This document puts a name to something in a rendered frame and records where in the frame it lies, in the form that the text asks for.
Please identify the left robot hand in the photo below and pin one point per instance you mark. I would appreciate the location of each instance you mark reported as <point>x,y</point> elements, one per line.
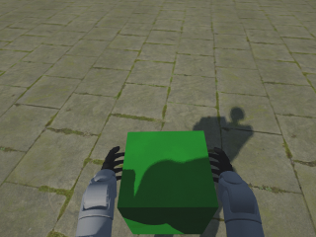
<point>110,162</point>

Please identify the right robot hand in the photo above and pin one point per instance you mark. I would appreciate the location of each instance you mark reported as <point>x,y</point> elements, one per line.
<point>223,164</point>

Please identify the robot right forearm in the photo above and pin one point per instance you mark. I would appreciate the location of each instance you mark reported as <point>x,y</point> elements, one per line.
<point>240,208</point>

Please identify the robot left forearm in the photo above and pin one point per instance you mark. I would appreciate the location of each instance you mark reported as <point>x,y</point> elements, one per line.
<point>97,207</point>

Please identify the carton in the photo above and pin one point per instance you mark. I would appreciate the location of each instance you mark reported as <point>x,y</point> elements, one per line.
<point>166,184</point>

